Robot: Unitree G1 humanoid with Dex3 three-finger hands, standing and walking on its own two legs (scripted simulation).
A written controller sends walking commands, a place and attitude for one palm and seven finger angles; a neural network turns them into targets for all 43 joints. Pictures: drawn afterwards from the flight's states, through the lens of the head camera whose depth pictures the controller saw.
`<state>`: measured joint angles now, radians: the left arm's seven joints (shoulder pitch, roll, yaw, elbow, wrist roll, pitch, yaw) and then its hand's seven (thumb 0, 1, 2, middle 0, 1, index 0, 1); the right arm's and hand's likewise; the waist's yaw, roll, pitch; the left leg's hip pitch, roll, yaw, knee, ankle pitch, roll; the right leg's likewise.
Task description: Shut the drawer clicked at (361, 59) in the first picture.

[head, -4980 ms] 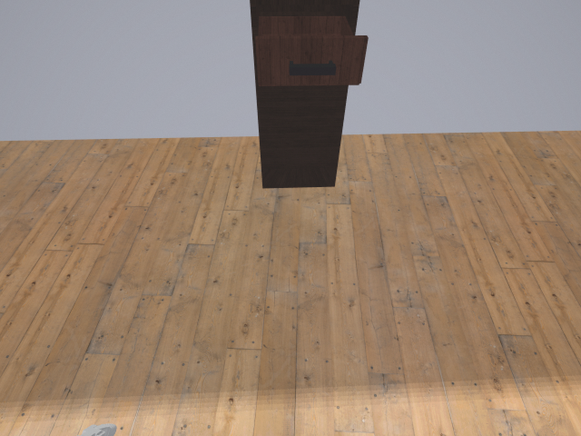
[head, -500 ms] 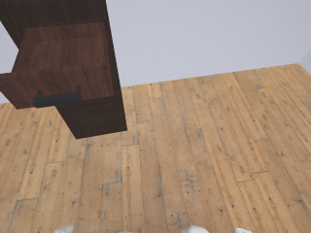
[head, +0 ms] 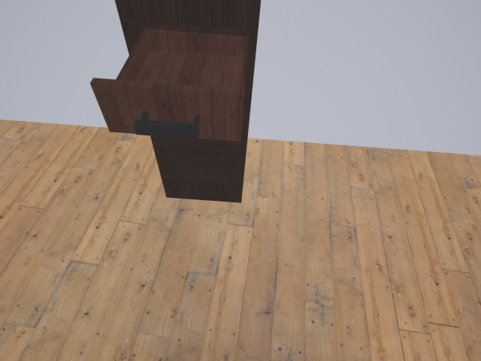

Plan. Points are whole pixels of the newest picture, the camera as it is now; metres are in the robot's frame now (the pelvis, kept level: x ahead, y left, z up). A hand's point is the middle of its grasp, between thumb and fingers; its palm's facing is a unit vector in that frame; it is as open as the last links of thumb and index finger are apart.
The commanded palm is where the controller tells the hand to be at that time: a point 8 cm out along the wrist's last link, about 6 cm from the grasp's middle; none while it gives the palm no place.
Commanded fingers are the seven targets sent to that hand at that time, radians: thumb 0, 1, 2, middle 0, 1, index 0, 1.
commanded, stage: take the last steps up to it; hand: left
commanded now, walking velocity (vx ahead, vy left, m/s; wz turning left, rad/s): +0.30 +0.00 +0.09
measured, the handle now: (169, 123) +0.58 +0.21 +0.02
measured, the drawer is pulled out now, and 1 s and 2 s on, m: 0.29 0.29 0.29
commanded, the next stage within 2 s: come to a stop and stand still in 0.94 s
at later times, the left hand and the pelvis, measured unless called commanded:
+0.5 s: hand (155, 359) +0.14 +0.16 -0.15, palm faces +0.03 -0.98 -0.20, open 7.4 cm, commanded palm none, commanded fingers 0.00 0.90 0.90 -0.20 -0.30 -0.20 -0.30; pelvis +0.08 -0.02 +0.00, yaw +2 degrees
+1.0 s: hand out of the picture +0.13 +0.16 -0.18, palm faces +0.17 -0.98 -0.12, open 7.3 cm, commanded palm none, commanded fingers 0.00 0.90 0.90 -0.20 -0.30 -0.20 -0.30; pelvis +0.23 +0.02 +0.00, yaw +3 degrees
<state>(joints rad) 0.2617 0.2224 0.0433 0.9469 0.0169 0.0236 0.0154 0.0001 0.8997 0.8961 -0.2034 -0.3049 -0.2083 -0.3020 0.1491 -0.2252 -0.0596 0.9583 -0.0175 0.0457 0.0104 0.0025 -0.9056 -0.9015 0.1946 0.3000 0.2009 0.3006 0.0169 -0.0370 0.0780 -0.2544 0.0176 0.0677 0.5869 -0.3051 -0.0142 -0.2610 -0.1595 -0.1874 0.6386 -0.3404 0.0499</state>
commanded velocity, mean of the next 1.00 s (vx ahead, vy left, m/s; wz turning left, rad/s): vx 0.26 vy -0.01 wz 0.04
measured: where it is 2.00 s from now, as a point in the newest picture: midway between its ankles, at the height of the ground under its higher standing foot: (226, 359)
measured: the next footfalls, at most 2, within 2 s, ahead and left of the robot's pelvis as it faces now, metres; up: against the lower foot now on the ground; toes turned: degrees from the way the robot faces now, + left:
right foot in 0.48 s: +0.16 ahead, -0.12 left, +0.00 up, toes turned -5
left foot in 0.94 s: +0.31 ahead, +0.14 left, +0.00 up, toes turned +12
